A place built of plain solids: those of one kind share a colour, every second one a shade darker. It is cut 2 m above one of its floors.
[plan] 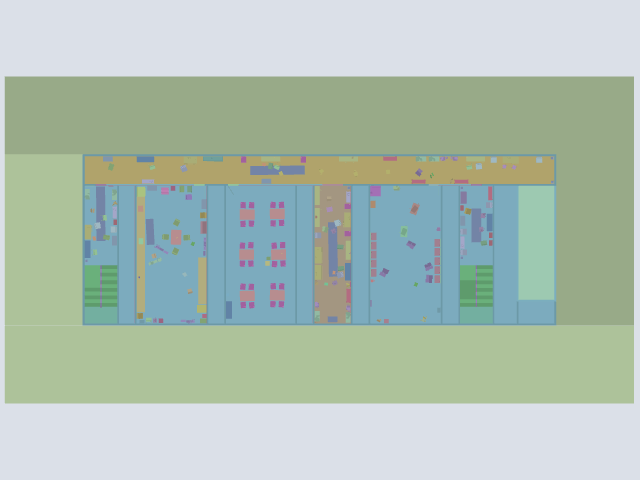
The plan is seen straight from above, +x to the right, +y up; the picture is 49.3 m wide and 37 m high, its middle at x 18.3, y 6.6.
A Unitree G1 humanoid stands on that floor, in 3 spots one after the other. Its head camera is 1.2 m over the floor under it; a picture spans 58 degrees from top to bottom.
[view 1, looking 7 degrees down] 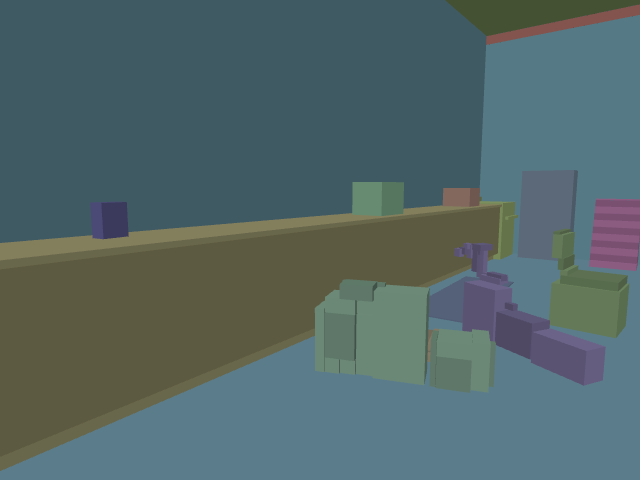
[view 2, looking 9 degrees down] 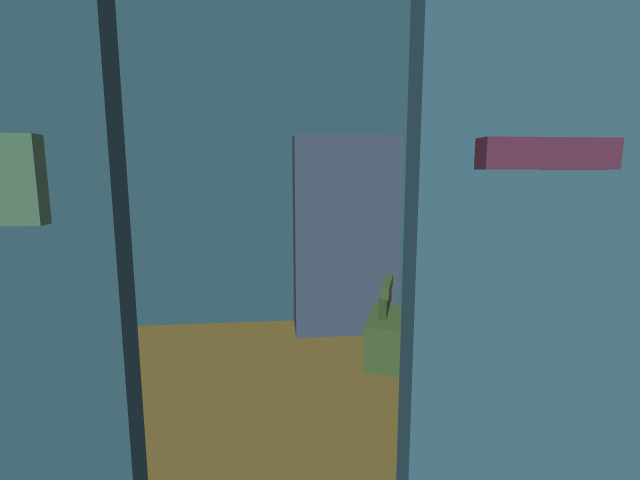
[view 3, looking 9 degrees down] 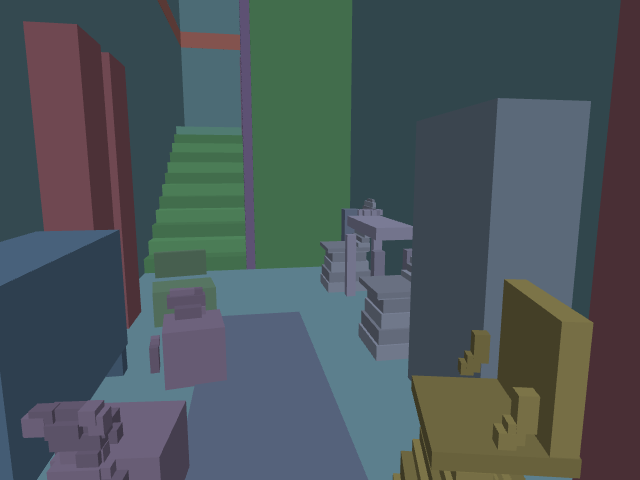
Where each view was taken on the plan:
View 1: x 6.83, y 2.52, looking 128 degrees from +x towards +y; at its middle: counter_run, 3.35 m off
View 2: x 1.43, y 9.62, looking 84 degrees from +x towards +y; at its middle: flat_shelf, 3.08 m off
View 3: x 30.43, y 9.97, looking -100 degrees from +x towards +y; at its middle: stair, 5.48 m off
